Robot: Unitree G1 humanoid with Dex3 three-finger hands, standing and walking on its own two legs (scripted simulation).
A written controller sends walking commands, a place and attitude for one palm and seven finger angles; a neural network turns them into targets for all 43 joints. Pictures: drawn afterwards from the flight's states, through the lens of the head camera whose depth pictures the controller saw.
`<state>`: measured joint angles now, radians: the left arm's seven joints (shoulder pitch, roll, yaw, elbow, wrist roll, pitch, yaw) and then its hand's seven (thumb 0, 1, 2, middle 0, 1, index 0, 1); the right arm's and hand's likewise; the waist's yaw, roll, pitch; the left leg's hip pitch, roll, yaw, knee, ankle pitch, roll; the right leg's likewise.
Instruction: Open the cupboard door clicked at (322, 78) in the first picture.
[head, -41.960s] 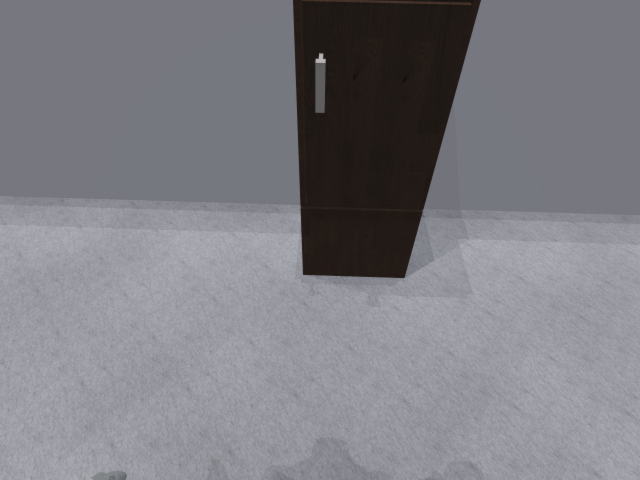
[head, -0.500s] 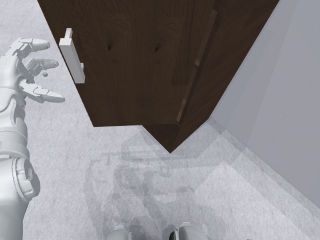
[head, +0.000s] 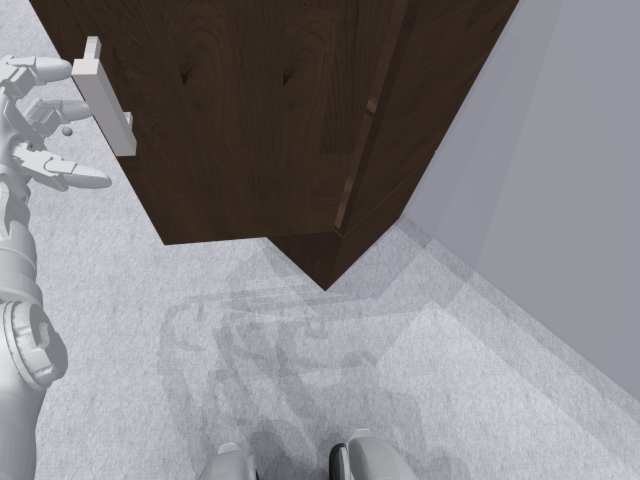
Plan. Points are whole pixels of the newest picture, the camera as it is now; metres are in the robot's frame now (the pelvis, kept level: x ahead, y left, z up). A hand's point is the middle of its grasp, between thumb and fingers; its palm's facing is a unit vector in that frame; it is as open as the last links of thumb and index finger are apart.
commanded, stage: slide the fingers in behind the handle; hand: left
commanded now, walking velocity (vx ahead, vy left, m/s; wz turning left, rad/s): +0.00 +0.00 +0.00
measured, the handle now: (110, 99) +0.55 +0.21 +0.10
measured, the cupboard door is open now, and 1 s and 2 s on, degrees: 52 52 52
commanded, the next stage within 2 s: close the thumb around the handle in 1.28 s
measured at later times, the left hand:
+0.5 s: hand (108, 130) +0.50 +0.20 +0.10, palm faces +0.03 -1.00 -0.01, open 14.0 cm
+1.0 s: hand (129, 136) +0.49 +0.18 +0.10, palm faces +0.06 -1.00 -0.01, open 14.1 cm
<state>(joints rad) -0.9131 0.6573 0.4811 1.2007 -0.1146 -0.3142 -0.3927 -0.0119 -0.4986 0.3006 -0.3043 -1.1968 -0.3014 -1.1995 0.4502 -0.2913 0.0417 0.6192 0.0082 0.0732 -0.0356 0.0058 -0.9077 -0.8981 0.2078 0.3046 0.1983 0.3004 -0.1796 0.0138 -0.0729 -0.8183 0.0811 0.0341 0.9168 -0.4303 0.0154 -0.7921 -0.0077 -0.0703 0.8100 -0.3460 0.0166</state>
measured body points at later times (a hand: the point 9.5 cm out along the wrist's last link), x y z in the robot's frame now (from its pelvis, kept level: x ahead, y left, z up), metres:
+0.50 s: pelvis +0.01 +0.00 +0.00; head +0.11 +0.02 +0.44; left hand +0.49 +0.26 +0.10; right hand +0.03 -0.26 -0.11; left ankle +0.00 +0.10 -0.69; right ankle +0.02 -0.14 -0.69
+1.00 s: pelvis +0.00 -0.01 +0.00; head +0.10 +0.00 +0.44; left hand +0.48 +0.23 +0.10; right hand +0.01 -0.28 -0.11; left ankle +0.00 +0.10 -0.69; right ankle +0.02 -0.14 -0.69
